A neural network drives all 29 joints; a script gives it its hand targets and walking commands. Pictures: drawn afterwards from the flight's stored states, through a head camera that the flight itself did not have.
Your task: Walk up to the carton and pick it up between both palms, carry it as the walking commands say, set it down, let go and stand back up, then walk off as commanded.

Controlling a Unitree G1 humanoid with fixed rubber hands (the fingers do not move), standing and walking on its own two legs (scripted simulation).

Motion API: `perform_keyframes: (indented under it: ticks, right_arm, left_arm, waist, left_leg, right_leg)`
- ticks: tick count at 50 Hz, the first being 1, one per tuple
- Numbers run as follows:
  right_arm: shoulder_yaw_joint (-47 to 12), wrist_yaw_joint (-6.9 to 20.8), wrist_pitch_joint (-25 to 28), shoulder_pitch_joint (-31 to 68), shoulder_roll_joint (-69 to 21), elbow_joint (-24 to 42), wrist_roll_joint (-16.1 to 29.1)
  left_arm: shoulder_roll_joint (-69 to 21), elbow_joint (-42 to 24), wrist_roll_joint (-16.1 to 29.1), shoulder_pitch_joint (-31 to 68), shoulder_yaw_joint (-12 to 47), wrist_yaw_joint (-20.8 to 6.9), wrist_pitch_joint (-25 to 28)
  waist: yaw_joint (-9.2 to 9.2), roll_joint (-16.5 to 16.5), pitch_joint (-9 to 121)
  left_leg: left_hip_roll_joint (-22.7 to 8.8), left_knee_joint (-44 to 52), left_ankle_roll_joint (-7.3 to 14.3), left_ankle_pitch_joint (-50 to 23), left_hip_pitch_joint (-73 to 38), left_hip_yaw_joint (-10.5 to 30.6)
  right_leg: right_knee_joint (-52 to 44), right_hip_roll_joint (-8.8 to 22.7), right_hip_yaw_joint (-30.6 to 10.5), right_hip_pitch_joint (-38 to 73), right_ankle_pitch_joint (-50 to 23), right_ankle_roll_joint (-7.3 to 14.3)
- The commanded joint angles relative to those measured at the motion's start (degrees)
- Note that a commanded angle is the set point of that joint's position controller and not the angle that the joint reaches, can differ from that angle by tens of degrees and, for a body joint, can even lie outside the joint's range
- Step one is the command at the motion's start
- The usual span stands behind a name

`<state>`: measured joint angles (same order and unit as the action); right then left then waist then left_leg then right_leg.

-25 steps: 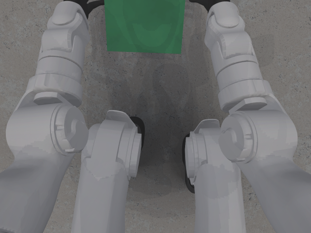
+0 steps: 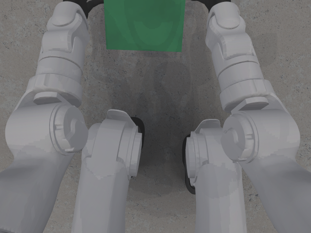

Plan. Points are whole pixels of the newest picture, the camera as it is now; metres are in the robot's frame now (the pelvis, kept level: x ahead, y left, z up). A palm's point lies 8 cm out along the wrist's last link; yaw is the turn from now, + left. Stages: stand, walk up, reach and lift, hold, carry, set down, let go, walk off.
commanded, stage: set down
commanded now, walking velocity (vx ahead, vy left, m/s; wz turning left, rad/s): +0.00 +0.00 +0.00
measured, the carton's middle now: (147, 2) +0.56 +0.09 -0.27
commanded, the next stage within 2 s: none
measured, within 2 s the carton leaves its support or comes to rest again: rests again in 0.16 s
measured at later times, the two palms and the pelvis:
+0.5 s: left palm (67, 29) +0.47 +0.24 -0.20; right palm (239, 24) +0.51 -0.11 -0.20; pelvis -0.02 +0.01 +0.00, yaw -2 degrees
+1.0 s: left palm (41, 3) +0.50 +0.24 -0.12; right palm out of the picture +0.54 -0.08 -0.12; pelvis -0.03 +0.02 +0.05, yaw -1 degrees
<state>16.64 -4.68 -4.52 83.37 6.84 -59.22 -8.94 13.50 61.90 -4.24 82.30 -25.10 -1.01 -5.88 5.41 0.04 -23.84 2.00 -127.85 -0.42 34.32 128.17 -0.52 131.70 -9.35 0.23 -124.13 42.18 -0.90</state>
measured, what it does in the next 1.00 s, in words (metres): rises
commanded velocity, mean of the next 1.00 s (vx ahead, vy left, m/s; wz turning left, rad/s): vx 0.00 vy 0.00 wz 0.00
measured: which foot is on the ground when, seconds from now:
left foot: down 0.00-1.00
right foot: down 0.00-1.00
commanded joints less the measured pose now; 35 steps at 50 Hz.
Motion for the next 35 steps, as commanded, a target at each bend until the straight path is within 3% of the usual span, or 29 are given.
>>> perform_keyframes:
  ticks: [1,2,4,6,8,9,10,12,13,14,15,16,17,18,19,20,21,22,23,24,25,26,27,29,30,32,33,34,35]
  right_arm:
    - [-9.27,6.88,-1.13,10.63,-27.66,-2.05,-0.46]
    - [-10.30,6.52,-0.75,11.63,-25.22,-1.83,0.51]
    - [-10.38,5.44,-0.09,13.95,-21.55,-0.19,0.99]
    - [-9.40,3.90,0.16,11.65,-16.24,-0.59,0.67]
    - [-9.18,2.23,1.16,12.23,-11.17,1.32,2.45]
    - [-6.52,0.75,1.00,8.18,-4.32,-1.50,0.36]
    - [-6.24,0.28,1.05,6.43,-2.49,-1.23,2.36]
    - [-6.72,-1.53,2.67,8.85,7.64,4.04,5.55]
    - [-10.05,-2.51,3.43,11.08,7.90,4.89,8.68]
    - [-12.67,-3.61,4.73,12.94,9.53,8.20,12.25]
    - [-11.79,-4.59,5.34,15.25,12.91,8.63,12.35]
    - [-10.77,-4.73,4.72,14.76,13.09,5.29,11.02]
    - [-12.69,-4.45,4.69,16.36,12.24,8.67,14.47]
    - [-14.54,-4.29,4.11,17.73,12.14,4.77,15.18]
    - [-16.29,-3.48,3.73,18.03,11.28,8.05,16.20]
    - [-17.51,-2.92,3.00,19.34,9.40,4.68,17.74]
    - [-18.14,-2.00,1.94,18.07,9.48,0.84,18.72]
    - [-18.46,-1.56,1.96,22.98,9.60,7.05,20.11]
    - [-19.74,-1.65,2.01,19.43,9.29,8.30,20.21]
    - [-20.04,-1.76,1.77,20.84,11.39,4.48,20.78]
    - [-20.21,-1.41,1.19,22.36,11.81,3.63,21.84]
    - [-18.62,-1.70,1.33,22.92,13.27,6.30,21.21]
    - [-17.72,-1.64,0.96,22.96,14.88,7.75,22.53]
    - [-17.26,-2.36,1.33,24.11,17.43,5.87,21.41]
    - [-16.61,-2.95,1.29,26.80,18.58,10.94,20.44]
    - [-15.76,-3.15,1.00,24.01,17.56,5.02,19.44]
    - [-15.98,-3.41,0.72,25.61,16.01,11.87,20.18]
    - [-14.52,-3.49,0.36,24.53,17.32,9.58,18.55]
    - [-13.73,-3.43,0.04,20.81,17.78,3.91,18.02]
  left_arm:
    - [-31.43,2.21,-0.53,11.65,10.54,-7.59,-0.41]
    - [-28.61,1.86,-1.12,11.09,8.11,-7.25,-0.01]
    - [-26.53,2.29,-1.36,10.66,6.70,-6.68,0.41]
    - [-20.10,2.60,-0.13,7.07,6.60,-5.16,0.99]
    - [-15.34,0.13,0.37,8.64,5.05,-3.58,2.41]
    - [-7.94,2.44,0.96,7.51,4.32,-2.17,2.83]
    - [-7.76,0.72,1.54,7.38,5.97,-1.19,2.98]
    - [3.85,-0.62,3.63,6.32,5.46,2.20,5.15]
    - [4.12,-0.46,5.97,8.93,6.64,3.52,5.93]
    - [7.34,-0.30,6.48,6.49,6.33,4.59,7.21]
    - [8.13,-3.34,8.68,9.74,7.31,5.04,8.12]
    - [9.79,-0.64,10.81,12.70,10.25,5.54,7.88]
    - [9.63,-7.68,12.92,15.92,10.23,5.59,8.66]
    - [12.92,-3.50,11.82,15.18,8.94,5.69,8.81]
    - [10.55,-3.42,13.61,13.29,11.06,5.40,8.43]
    - [12.34,-5.38,15.53,16.47,11.82,4.83,8.67]
    - [13.54,0.79,13.64,13.84,10.96,4.93,7.48]
    - [13.35,-2.93,14.79,17.21,11.49,5.04,7.17]
    - [12.54,-1.58,15.59,13.43,13.31,4.57,7.13]
    - [13.87,-4.93,17.04,17.54,13.67,4.12,7.66]
    - [13.61,-4.37,17.37,19.74,15.34,4.18,6.97]
    - [13.28,-3.72,18.18,19.13,15.43,4.47,6.81]
    - [15.40,-10.13,17.25,19.99,15.39,5.47,6.64]
    - [16.48,-6.23,18.66,21.36,15.57,6.23,6.44]
    - [15.92,-9.97,16.89,21.45,14.44,6.53,5.80]
    - [15.57,-5.54,17.23,19.83,14.49,7.04,4.99]
    - [13.38,-8.19,18.43,19.16,15.39,7.02,4.33]
    - [14.39,-5.53,18.67,18.32,15.07,7.00,3.89]
    - [16.14,-3.62,16.02,17.73,13.09,7.50,3.77]
  waist:
    - [-0.80,-4.24,49.64]
    - [1.01,-5.61,49.77]
    - [2.58,-7.24,51.51]
    - [0.01,-8.80,52.16]
    - [2.23,-7.05,55.01]
    - [-0.86,-7.88,52.69]
    - [-0.01,-4.14,54.70]
    - [2.42,-4.01,59.03]
    - [1.78,-4.81,63.12]
    - [5.15,-5.07,66.98]
    - [2.67,-5.90,66.84]
    - [0.04,-6.35,68.92]
    - [2.36,-6.37,68.73]
    - [6.42,-8.29,66.14]
    - [3.99,-7.47,69.00]
    - [6.35,-8.37,66.95]
    - [7.71,-6.66,60.63]
    - [6.01,-7.49,60.86]
    - [5.73,-7.73,64.79]
    - [7.82,-8.45,62.62]
    - [7.18,-4.94,64.02]
    - [6.32,-5.34,62.79]
    - [6.61,-1.63,69.22]
    - [4.27,-5.72,68.71]
    - [6.81,-4.14,73.49]
    - [4.39,-6.33,71.12]
    - [4.04,-5.92,78.08]
    - [3.07,-7.36,77.14]
    - [3.65,-5.78,77.62]
  left_leg:
    - [4.43,7.88,-0.41,-24.55,-30.91,0.66]
    - [4.10,5.93,-0.70,-25.33,-27.51,0.01]
    - [4.34,6.25,-0.19,-24.33,-27.19,0.42]
    - [4.00,6.79,-0.30,-24.29,-28.98,1.37]
    - [3.65,6.83,-0.79,-26.80,-29.43,0.71]
    - [3.05,6.71,-1.28,-26.88,-29.85,1.47]
    - [2.81,8.17,-2.14,-29.01,-34.16,0.39]
    - [2.51,7.47,-1.49,-30.98,-32.90,0.59]
    - [1.64,7.21,-1.87,-32.77,-34.36,0.82]
    - [1.37,6.57,-1.83,-36.92,-34.63,0.29]
    - [1.32,6.77,-1.17,-37.52,-34.97,1.50]
    - [0.49,6.87,-1.06,-36.87,-37.29,2.10]
    - [1.33,7.47,-1.55,-36.51,-36.53,0.82]
    - [0.46,6.79,-0.45,-35.72,-35.23,1.11]
    - [0.26,6.35,-0.19,-33.57,-33.93,0.54]
    - [-0.07,7.39,0.54,-30.31,-31.98,1.07]
    - [-0.94,8.08,0.50,-27.00,-31.29,1.24]
    - [-1.14,8.19,0.89,-25.30,-29.57,0.96]
    - [-1.22,8.34,0.99,-26.13,-33.59,0.92]
    - [-1.31,8.29,0.87,-23.86,-30.85,0.02]
    - [-1.95,9.01,0.75,-23.15,-33.58,0.28]
    - [-1.23,9.46,1.04,-23.97,-34.88,1.32]
    - [-0.94,10.42,0.25,-25.43,-40.30,1.32]
    - [-1.06,11.40,0.72,-22.07,-40.18,2.23]
    - [-1.46,11.06,0.35,-23.94,-41.26,0.50]
    - [-1.05,11.91,0.57,-21.24,-40.78,1.71]
    - [-0.41,12.33,0.60,-24.30,-44.65,1.15]
    - [-0.25,13.41,1.17,-23.25,-44.14,2.04]
    - [-0.39,13.17,0.45,-21.90,-45.23,1.74]
  right_leg:
    - [-12.51,0.04,-0.48,15.49,-25.58,0.07]
    - [-13.28,0.58,-2.26,16.12,-26.01,-0.01]
    - [-12.36,0.70,-1.44,18.96,-26.87,-0.45]
    - [-11.42,0.77,-0.93,20.65,-27.17,-1.42]
    - [-11.80,1.10,-1.46,20.29,-27.81,-1.03]
    - [-11.93,1.63,-1.25,20.34,-28.22,-1.36]
    - [-12.27,0.98,-0.97,19.03,-28.21,-1.03]
    - [-11.87,2.82,-1.46,19.47,-29.53,-1.04]
    - [-11.76,2.87,-0.93,21.56,-32.05,-1.46]
    - [-11.29,3.60,-1.19,24.29,-37.05,-1.87]
    - [-11.49,3.51,-1.78,22.73,-35.82,-1.33]
    - [-10.69,3.64,-0.81,25.45,-34.92,-1.96]
    - [-11.30,3.02,-1.09,26.01,-34.34,-1.64]
    - [-11.44,4.16,-2.89,25.03,-32.87,-1.16]
    - [-11.14,4.44,-2.83,27.27,-34.15,-1.35]
    - [-11.41,4.90,-3.24,27.30,-31.25,-0.84]
    - [-10.12,4.73,-1.88,21.54,-26.11,-0.53]
    - [-12.11,5.30,-3.16,21.79,-24.84,-0.35]
    - [-12.91,5.05,-3.20,25.22,-26.55,-0.80]
    - [-12.77,5.88,-3.28,26.01,-24.04,-0.33]
    - [-12.84,5.49,-3.64,25.09,-22.91,-0.11]
    - [-11.97,5.05,-1.96,23.59,-22.03,-0.07]
    - [-11.84,4.98,-2.25,25.09,-23.43,0.08]
    - [-12.80,5.45,-0.71,24.76,-18.87,-0.02]
    - [-13.08,5.14,-1.19,28.30,-20.77,-0.19]
    - [-13.65,5.41,-0.19,25.48,-17.01,0.27]
    - [-14.41,4.45,0.15,28.48,-20.33,-0.48]
    - [-14.46,4.45,0.67,27.32,-18.38,-0.51]
    - [-14.51,4.72,1.07,26.00,-16.91,-0.17]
